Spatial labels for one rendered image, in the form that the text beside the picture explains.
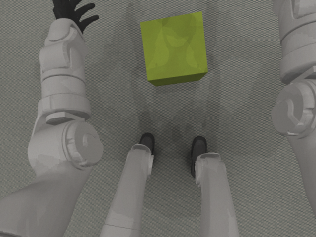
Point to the right robot upper arm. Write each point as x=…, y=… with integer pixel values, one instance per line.
x=294, y=116

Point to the carton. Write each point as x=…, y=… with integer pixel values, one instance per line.
x=174, y=49

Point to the left robot foot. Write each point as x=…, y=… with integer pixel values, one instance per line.
x=148, y=140

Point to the robot right thigh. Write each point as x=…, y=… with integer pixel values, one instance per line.
x=217, y=218

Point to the left robot hand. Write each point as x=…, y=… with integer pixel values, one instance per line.
x=66, y=9

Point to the left robot upper arm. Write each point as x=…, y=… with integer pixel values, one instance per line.
x=63, y=157

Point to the robot right forearm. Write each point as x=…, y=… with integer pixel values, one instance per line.
x=297, y=35

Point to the robot left forearm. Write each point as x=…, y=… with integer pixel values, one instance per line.
x=62, y=76

